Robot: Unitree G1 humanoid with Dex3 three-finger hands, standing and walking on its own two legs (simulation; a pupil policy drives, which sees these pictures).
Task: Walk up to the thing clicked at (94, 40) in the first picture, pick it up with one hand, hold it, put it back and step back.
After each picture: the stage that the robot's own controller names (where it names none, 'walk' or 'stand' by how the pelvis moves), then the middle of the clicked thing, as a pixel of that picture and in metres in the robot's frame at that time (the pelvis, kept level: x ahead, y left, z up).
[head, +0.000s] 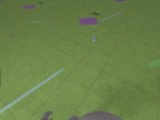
stand; (93, 39) +2.00 -0.06 -0.72
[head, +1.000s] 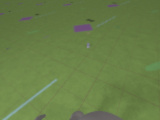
walk; (88, 45) +1.86 +0.21 -0.71
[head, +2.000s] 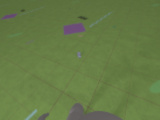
walk; (79, 55) +1.29 +0.34 -0.72
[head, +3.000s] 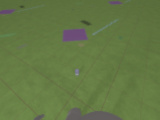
walk; (77, 72) +0.83 +0.25 -0.71
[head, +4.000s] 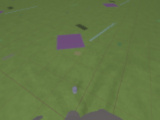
walk; (74, 90) +0.52 +0.19 -0.71
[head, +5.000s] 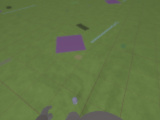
stand; (74, 100) +0.34 +0.17 -0.71
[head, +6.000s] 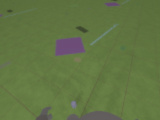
stand; (73, 104) +0.31 +0.19 -0.71
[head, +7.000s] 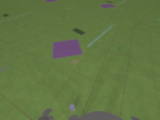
stand; (72, 107) +0.29 +0.22 -0.72
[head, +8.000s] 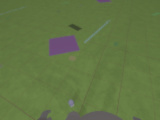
stand; (71, 103) +0.30 +0.23 -0.72
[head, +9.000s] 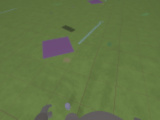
stand; (67, 106) +0.27 +0.25 -0.72
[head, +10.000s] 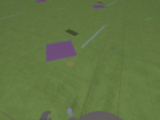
stand; (70, 111) +0.24 +0.22 -0.73
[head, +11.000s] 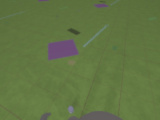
stand; (71, 109) +0.26 +0.21 -0.73
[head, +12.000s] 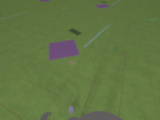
stand; (71, 110) +0.26 +0.21 -0.73
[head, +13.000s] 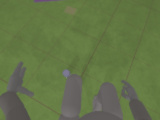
go down; (66, 73) +0.33 +0.24 -0.40
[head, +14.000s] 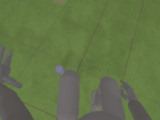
go down; (60, 70) +0.33 +0.27 -0.31
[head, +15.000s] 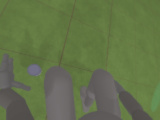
close in; (35, 70) +0.29 +0.30 -0.22
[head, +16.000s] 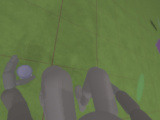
close; (25, 73) +0.30 +0.31 -0.20
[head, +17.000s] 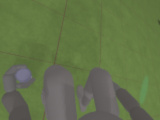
lift; (24, 76) +0.26 +0.32 -0.20
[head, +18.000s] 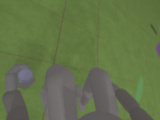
lift; (25, 76) +0.26 +0.31 -0.21
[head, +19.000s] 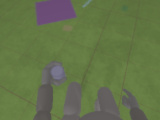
lift; (59, 75) +0.30 +0.21 +0.01
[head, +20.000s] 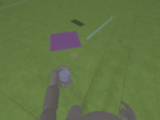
hold; (65, 78) +0.29 +0.18 +0.04
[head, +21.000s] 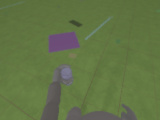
hold; (67, 76) +0.32 +0.17 +0.02
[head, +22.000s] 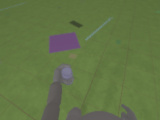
hold; (67, 76) +0.32 +0.17 +0.03
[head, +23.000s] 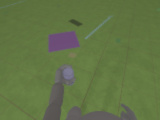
crouch; (69, 76) +0.32 +0.16 +0.02
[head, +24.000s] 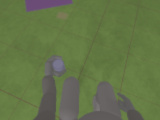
crouch; (59, 67) +0.35 +0.23 -0.07
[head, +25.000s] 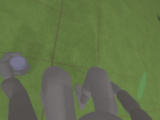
lower; (20, 65) +0.33 +0.33 -0.21
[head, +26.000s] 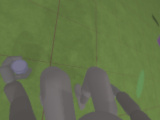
lower; (21, 68) +0.32 +0.32 -0.21
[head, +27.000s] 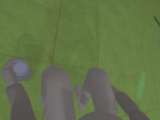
lower; (22, 70) +0.30 +0.32 -0.21
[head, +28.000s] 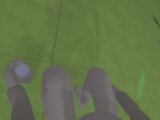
lower; (23, 72) +0.29 +0.32 -0.21
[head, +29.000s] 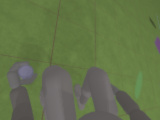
loosen; (26, 73) +0.29 +0.30 -0.21
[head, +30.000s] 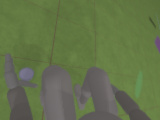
withdraw; (26, 74) +0.29 +0.30 -0.21
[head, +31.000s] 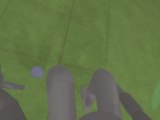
rise; (37, 72) +0.29 +0.29 -0.21
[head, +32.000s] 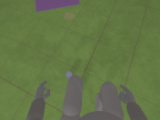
walk; (69, 75) +0.35 +0.24 -0.41
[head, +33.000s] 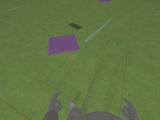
stand; (71, 106) +0.28 +0.20 -0.66
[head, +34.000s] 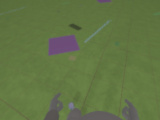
stand; (71, 106) +0.28 +0.21 -0.67
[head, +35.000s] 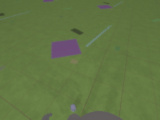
stand; (73, 108) +0.29 +0.19 -0.72
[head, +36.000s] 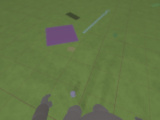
walk; (72, 94) +0.34 +0.16 -0.70
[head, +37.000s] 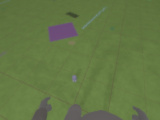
walk; (74, 78) +0.59 +0.24 -0.70
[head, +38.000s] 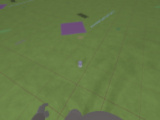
stand; (80, 64) +0.94 +0.20 -0.69
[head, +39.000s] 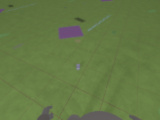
stand; (78, 67) +0.94 +0.23 -0.72
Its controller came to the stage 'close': yes
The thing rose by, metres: 0.72
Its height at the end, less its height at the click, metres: +0.00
